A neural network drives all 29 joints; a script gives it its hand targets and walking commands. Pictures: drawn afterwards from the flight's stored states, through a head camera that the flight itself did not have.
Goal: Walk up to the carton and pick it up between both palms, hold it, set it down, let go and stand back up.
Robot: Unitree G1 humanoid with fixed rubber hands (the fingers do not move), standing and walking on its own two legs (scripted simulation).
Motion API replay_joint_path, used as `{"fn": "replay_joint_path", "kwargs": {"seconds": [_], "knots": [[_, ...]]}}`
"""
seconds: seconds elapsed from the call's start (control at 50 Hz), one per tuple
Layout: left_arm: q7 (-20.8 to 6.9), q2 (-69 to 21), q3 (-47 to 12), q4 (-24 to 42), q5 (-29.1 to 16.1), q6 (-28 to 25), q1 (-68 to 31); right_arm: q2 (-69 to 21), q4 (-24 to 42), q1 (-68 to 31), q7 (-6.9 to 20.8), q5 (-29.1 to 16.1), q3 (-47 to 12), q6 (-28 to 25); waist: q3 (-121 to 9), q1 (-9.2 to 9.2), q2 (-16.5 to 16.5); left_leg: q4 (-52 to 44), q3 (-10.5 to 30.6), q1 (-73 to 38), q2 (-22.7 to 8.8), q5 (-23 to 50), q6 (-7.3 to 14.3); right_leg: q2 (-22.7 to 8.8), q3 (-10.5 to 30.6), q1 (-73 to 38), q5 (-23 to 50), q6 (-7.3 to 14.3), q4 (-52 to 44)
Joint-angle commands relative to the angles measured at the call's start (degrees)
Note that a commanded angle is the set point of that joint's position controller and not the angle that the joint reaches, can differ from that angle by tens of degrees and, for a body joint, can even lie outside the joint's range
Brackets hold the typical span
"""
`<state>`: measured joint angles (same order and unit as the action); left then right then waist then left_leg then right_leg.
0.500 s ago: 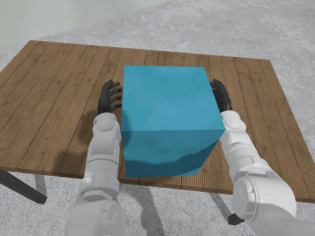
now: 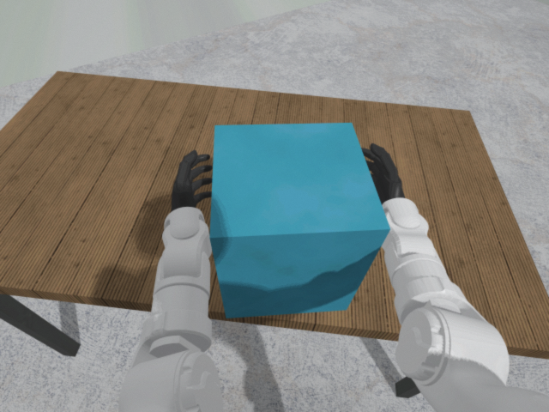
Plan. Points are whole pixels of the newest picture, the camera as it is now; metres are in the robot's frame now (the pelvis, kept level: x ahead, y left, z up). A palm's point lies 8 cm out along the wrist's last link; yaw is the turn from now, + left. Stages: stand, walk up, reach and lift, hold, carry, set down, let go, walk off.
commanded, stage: set down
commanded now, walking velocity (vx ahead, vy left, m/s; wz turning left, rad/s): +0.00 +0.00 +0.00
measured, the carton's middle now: (285, 225) +0.38 +0.05 +0.02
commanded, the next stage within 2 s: none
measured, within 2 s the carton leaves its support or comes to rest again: neither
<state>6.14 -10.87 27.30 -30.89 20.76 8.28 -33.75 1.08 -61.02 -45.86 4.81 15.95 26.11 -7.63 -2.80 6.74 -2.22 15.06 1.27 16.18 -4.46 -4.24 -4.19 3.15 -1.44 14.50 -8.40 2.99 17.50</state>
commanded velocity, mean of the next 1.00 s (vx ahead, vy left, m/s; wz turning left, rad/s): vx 0.00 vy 0.00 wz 0.00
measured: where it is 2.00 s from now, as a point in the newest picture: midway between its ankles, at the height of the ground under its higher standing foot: outside the picture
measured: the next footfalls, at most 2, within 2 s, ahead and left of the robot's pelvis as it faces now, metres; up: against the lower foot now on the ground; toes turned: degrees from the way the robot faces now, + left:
none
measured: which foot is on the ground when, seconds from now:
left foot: down 0.00-1.00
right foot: down 0.00-1.00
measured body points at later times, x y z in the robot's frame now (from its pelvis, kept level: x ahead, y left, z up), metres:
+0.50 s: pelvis +0.00 +0.01 +0.00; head +0.03 +0.02 +0.45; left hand +0.37 +0.20 +0.07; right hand +0.43 -0.10 +0.08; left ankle +0.03 +0.17 -0.75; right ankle +0.00 -0.08 -0.75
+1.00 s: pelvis +0.01 +0.01 +0.00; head +0.02 +0.02 +0.45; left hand +0.37 +0.20 +0.07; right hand +0.43 -0.10 +0.08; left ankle +0.03 +0.17 -0.75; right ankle +0.00 -0.08 -0.75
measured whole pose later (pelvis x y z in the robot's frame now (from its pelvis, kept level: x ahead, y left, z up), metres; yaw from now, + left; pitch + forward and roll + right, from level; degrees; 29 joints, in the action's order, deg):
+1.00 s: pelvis +0.01 +0.01 +0.00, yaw -1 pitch +3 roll +0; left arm 7.0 -12.4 27.0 -30.0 22.8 6.7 -31.2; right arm 0.8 -61.3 -44.3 7.7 17.4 29.1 -9.1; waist -2.2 6.3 -2.0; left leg 17.4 0.2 14.2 -3.6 -6.7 -3.1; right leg 2.2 -0.5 12.4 -10.2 2.0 19.1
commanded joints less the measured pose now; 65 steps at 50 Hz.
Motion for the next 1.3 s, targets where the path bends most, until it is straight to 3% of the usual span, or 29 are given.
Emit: {"fn": "replay_joint_path", "kwargs": {"seconds": [0.0,0.08,0.2,0.24,0.28,0.4,0.52,0.56,0.62,0.72,0.76,0.9,1.0,1.06,1.12,1.16,1.2,1.28], "knots": [[-2.8,-24.9,-18.1,2.9,0.0,-2.0,-31.0,-23.2,4.7,-29.7,5.0,0.9,-10.6,-3.5,-26.3,-0.76,2.0,1.9,-8.0,-12.3,4.3,10.9,2.6,-1.0,-3.1,-9.6,10.8,-4.3,-1.8],[-2.4,-24.8,-19.8,4.9,-0.6,-3.0,-31.3,-23.0,4.0,-29.0,5.0,1.2,-9.9,-3.8,-26.6,-1.79,2.4,2.4,-7.8,-12.2,4.4,10.8,2.6,-0.9,-3.6,-8.9,10.3,-4.2,-1.6],[-3.0,-24.2,-17.2,3.7,0.6,-2.4,-29.0,-22.0,3.7,-27.5,5.4,1.9,-9.4,-3.3,-23.6,-1.08,0.0,1.8,-8.2,-12.2,4.3,9.3,3.2,-1.0,-3.1,-9.0,8.6,-4.4,-1.9],[-2.9,-23.4,-16.6,3.8,1.2,-2.6,-28.3,-21.6,3.5,-26.7,5.4,2.2,-8.3,-3.3,-23.5,-1.34,0.9,1.8,-8.1,-12.7,4.3,9.0,3.0,-0.8,-3.2,-9.1,7.6,-4.6,-2.6],[-2.7,-24.0,-16.3,3.4,1.7,-2.9,-27.7,-22.6,2.9,-26.9,5.7,2.8,-8.3,-3.2,-21.9,-0.25,0.4,1.7,-8.4,-11.8,4.2,8.7,3.2,-0.9,-3.0,-8.3,5.5,-3.9,-2.3],[-2.7,-24.4,-15.0,2.6,3.0,-2.8,-25.1,-23.1,1.5,-24.3,6.3,3.7,-6.6,-2.7,-18.5,-0.86,0.8,1.5,-8.4,-13.0,4.1,7.7,3.4,-1.0,-3.1,-6.4,3.0,-3.6,-2.9],[-2.5,-24.0,-16.0,4.0,2.5,-2.6,-24.6,-21.0,2.3,-23.5,6.1,3.4,-6.4,-3.0,-20.4,-1.59,2.7,1.7,-8.6,-13.7,4.3,9.3,2.9,-0.6,-2.7,-6.6,5.5,-3.4,-2.3],[-2.6,-22.8,-14.7,3.5,3.0,-2.2,-23.9,-20.0,3.6,-23.5,6.0,3.5,-6.1,-2.7,-20.8,-1.05,1.8,1.7,-8.9,-13.6,4.4,8.1,3.6,-0.9,-2.7,-6.8,4.5,-3.5,-2.7],[-2.9,-24.1,-14.8,3.0,3.1,-3.1,-22.3,-21.4,3.1,-23.0,6.0,4.9,-6.0,-2.9,-18.6,-1.62,-0.5,2.6,-8.4,-11.5,4.6,9.2,3.9,-0.7,-3.1,-6.9,5.4,-3.7,-1.9],[-2.6,-21.6,-13.2,2.1,3.7,-3.2,-21.7,-19.3,2.1,-21.9,6.0,4.7,-4.4,-2.4,-17.6,-1.9,-0.2,2.3,-8.6,-11.6,4.9,8.5,3.7,-0.8,-2.6,-7.1,5.4,-4.0,-2.1],[-2.5,-22.5,-13.9,2.5,3.7,-3.4,-20.9,-19.3,2.8,-21.1,6.2,4.1,-5.2,-2.9,-18.1,-1.18,1.1,2.7,-8.8,-13.5,4.4,10.1,3.6,-0.7,-2.7,-5.9,6.0,-3.8,-1.6],[-1.1,-16.4,-12.0,2.4,3.1,-3.3,-19.8,-12.8,2.0,-20.5,4.9,3.6,-3.1,-2.6,-17.6,-1.76,-0.4,3.0,-8.3,-11.6,4.6,8.0,3.9,-0.7,-2.6,-5.8,4.3,-4.1,-2.0],[2.4,-5.8,-12.2,2.0,0.4,-3.8,-19.2,1.3,1.2,-20.6,1.9,-1.3,-3.7,-2.6,-17.4,-1.63,1.1,3.8,-8.1,-11.4,3.9,9.8,3.4,-0.3,-1.6,-3.7,5.6,-3.7,-1.8],[6.0,2.4,-16.3,1.9,-6.3,-4.4,-22.1,12.3,0.7,-23.1,-1.5,-10.2,-9.0,-2.6,-21.3,-1.21,2.5,5.9,-7.6,-10.8,3.7,9.9,2.5,0.4,-0.9,-1.6,6.7,-3.5,-1.1],[8.6,2.7,-21.4,-2.1,-11.9,-5.0,-23.8,14.4,-0.9,-28.9,-2.6,-18.7,-17.0,-2.5,-25.8,1.29,3.8,7.9,-6.9,-9.1,2.8,11.4,1.9,1.0,-0.5,2.3,6.0,-2.5,0.2],[9.8,4.2,-22.9,-2.5,-15.3,-6.0,-24.6,16.9,0.6,-31.0,-2.8,-22.3,-20.0,-3.8,-30.9,1.59,2.8,10.1,-6.3,-9.5,2.1,13.9,0.8,1.6,-0.6,3.7,6.1,-1.8,0.2],[10.4,6.4,-24.0,-3.8,-18.9,-7.2,-26.3,19.0,2.0,-33.6,-3.0,-25.8,-23.4,-4.1,-35.1,3.11,1.8,11.2,-6.7,-8.2,1.9,15.5,0.6,1.5,-0.4,4.1,6.9,-2.1,1.3],[10.3,10.0,-22.7,-2.0,-21.3,-7.8,-23.9,25.7,4.8,-32.5,-3.3,-29.4,-26.0,-3.9,-42.7,3.95,-0.7,13.2,-5.6,-6.8,1.2,20.1,0.2,2.0,-0.3,1.3,12.6,-1.8,3.3]]}}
